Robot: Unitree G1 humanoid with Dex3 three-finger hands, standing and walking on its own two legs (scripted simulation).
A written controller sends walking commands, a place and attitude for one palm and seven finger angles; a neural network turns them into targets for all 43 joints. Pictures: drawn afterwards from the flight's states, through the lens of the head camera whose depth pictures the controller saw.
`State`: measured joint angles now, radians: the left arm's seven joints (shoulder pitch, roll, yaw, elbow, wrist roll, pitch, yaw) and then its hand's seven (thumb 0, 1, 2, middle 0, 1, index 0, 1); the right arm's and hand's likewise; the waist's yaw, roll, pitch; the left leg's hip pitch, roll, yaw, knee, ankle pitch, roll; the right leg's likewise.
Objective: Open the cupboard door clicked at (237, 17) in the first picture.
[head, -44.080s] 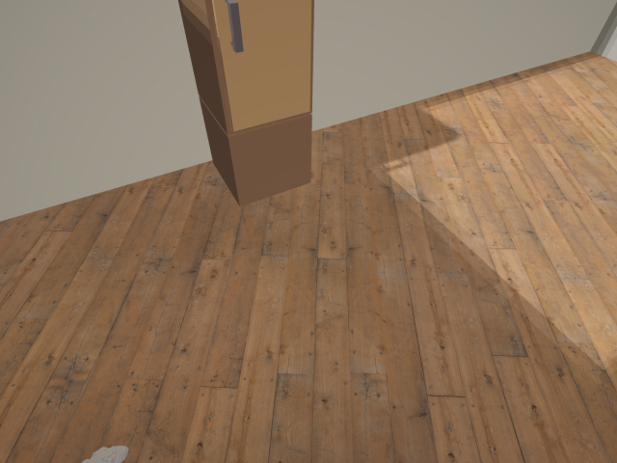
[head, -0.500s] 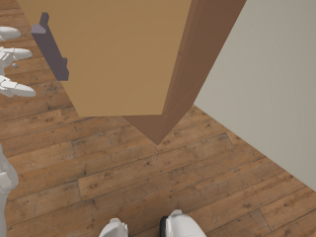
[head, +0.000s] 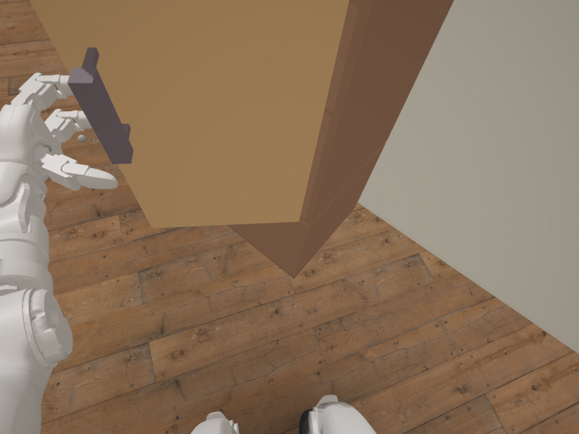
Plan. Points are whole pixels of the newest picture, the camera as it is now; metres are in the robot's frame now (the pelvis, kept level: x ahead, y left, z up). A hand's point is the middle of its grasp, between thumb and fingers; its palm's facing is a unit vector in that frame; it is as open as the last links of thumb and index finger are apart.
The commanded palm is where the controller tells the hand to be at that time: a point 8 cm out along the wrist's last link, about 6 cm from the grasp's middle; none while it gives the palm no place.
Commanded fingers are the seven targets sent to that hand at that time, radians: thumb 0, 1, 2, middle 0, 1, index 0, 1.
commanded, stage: slide the fingers in behind the handle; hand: left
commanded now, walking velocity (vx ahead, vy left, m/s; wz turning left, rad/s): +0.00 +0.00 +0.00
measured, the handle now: (108, 109) +0.54 +0.22 +0.09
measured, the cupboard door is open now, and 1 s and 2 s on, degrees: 44 44 44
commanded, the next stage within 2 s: close the thumb around the handle in 1.06 s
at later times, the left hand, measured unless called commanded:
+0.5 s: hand (115, 135) +0.49 +0.20 +0.10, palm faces -0.01 -1.00 -0.02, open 14.0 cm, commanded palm +0.46 +0.25 +0.09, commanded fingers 0.00 -0.50 0.30 -0.30 -1.20 -0.30 -1.20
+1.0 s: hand (118, 136) +0.49 +0.20 +0.09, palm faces +0.01 -1.00 -0.02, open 14.0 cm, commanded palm +0.46 +0.24 +0.09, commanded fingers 0.00 -0.50 0.30 -0.30 -1.20 -0.30 -1.20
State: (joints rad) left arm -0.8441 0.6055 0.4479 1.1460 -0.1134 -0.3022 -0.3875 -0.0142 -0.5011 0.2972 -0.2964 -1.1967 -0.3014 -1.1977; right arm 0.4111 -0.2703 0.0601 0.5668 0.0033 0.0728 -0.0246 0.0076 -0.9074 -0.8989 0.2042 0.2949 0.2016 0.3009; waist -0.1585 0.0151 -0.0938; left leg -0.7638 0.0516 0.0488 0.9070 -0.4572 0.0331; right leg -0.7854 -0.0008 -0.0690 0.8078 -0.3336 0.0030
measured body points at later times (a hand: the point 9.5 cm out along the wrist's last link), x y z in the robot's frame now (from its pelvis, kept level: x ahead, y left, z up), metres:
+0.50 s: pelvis -0.01 -0.01 +0.00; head +0.10 +0.01 +0.44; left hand +0.48 +0.25 +0.10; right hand +0.01 -0.28 -0.11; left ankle -0.02 +0.09 -0.69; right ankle +0.03 -0.13 -0.69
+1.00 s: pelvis +0.00 -0.01 +0.00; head +0.11 +0.01 +0.44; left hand +0.48 +0.25 +0.10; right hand +0.01 -0.28 -0.11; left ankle -0.02 +0.09 -0.69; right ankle +0.03 -0.13 -0.69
